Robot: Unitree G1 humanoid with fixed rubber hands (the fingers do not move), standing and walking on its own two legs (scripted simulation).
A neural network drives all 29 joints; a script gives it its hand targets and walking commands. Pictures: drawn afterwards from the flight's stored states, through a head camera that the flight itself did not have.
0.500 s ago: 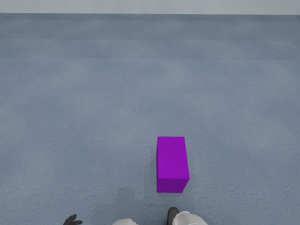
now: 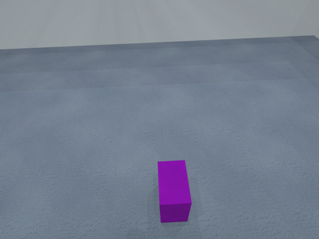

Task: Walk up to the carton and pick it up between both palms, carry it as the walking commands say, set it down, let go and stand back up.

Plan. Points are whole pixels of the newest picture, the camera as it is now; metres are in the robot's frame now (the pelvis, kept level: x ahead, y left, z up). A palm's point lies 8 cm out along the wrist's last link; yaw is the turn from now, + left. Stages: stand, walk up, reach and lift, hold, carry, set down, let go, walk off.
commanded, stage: walk up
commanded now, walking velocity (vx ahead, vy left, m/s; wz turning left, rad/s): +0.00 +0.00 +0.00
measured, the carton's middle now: (172, 191) +0.52 -0.05 -0.63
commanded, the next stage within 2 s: none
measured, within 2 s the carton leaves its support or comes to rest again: neither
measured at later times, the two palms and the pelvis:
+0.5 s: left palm out of the picture -0.01 +0.21 -0.15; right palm out of the picture +0.03 -0.26 -0.14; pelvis +0.02 -0.02 +0.00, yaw -1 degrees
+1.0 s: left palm out of the picture +0.00 +0.14 -0.13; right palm (253, 206) +0.25 -0.27 -0.14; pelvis +0.12 -0.05 +0.00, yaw +1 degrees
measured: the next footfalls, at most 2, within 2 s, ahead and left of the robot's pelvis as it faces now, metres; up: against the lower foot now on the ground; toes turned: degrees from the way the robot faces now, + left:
right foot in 0.64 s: +0.10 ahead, -0.17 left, +0.00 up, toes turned +5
left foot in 1.02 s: +0.23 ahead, +0.06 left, +0.00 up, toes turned +6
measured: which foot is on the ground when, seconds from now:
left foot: down 0.00-0.64, up 0.66-1.00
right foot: down 0.00-0.46, up 0.48-0.62, down 0.64-1.00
